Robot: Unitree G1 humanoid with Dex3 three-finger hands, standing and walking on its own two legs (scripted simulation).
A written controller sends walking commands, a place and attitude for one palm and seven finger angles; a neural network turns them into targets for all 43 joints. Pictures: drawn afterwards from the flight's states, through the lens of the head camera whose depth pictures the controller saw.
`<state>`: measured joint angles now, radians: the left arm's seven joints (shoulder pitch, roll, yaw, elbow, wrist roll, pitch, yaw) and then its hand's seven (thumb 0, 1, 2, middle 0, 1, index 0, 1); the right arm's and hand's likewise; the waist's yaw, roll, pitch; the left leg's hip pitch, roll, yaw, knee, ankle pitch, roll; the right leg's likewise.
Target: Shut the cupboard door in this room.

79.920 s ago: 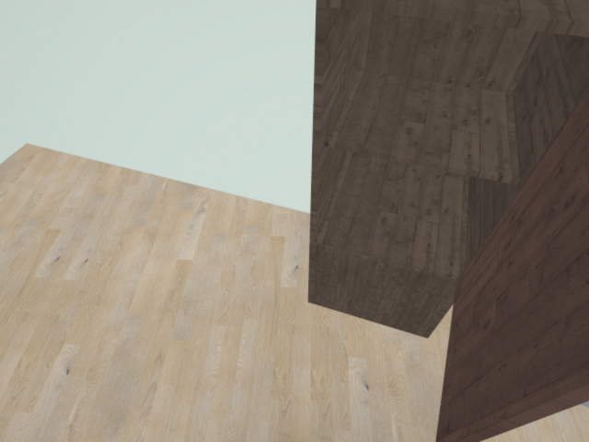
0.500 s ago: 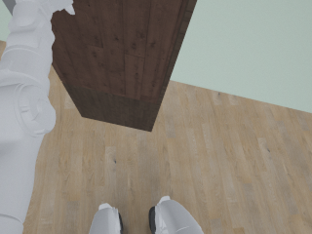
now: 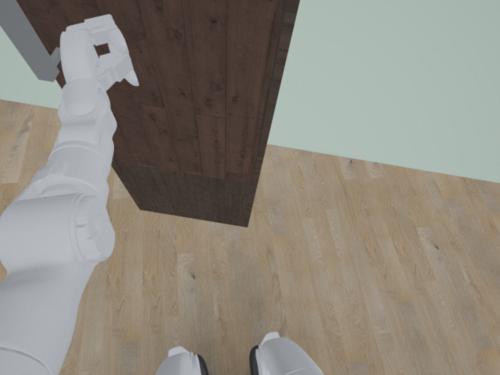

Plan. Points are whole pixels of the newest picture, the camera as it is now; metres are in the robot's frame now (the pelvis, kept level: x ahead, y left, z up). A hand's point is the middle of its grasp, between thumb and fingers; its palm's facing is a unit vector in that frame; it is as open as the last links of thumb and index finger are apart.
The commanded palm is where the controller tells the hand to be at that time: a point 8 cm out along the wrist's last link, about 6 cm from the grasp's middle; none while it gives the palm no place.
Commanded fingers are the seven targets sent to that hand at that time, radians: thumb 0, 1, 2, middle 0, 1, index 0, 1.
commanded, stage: pull the fist back off the door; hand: left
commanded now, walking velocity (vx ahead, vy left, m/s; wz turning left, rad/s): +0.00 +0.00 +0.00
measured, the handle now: (32, 29) +0.64 +0.22 +0.12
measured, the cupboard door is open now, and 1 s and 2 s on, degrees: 0 0 0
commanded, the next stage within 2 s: draw the hand back to the body in 0.20 s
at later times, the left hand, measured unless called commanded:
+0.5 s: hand (111, 84) +0.51 +0.10 +0.13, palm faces +0.07 -1.00 -0.03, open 3.1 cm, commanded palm +0.46 +0.16 +0.14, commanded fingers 0.00 0.90 0.90 -1.30 -1.50 -1.30 -1.50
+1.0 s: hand (13, 213) +0.33 +0.18 +0.17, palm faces +0.18 -0.97 -0.17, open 3.1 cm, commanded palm +0.29 +0.23 +0.19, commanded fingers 0.00 0.90 0.90 -0.89 -1.05 -0.89 -1.05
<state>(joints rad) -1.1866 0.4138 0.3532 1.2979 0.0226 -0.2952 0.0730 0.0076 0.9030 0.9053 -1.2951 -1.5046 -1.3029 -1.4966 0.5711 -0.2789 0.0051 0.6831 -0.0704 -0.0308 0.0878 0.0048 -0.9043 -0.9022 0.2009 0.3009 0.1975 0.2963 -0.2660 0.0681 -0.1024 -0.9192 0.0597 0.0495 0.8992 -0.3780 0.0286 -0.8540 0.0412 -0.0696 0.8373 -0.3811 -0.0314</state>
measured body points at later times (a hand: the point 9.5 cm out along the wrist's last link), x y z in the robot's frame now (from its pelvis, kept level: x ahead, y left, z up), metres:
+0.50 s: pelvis +0.03 -0.01 +0.02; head +0.10 -0.02 +0.46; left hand +0.50 +0.16 +0.14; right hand +0.07 -0.27 -0.11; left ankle +0.02 +0.10 -0.69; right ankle +0.00 -0.10 -0.69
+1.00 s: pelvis +0.00 -0.01 +0.05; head -0.01 -0.03 +0.50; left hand +0.31 +0.23 +0.18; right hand +0.19 -0.25 -0.04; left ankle +0.02 +0.10 -0.69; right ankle +0.00 -0.10 -0.69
